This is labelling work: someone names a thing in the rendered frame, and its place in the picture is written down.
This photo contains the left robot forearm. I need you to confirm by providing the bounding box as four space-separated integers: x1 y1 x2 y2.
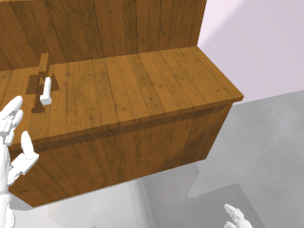
0 194 16 228

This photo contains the robot left hand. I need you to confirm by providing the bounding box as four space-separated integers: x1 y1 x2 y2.
0 95 39 195

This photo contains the robot right hand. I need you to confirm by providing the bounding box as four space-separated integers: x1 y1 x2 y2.
223 204 253 228

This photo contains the counter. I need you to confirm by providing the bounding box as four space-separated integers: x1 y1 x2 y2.
0 0 244 208

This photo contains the tap lever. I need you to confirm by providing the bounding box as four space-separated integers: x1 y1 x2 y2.
40 77 52 105

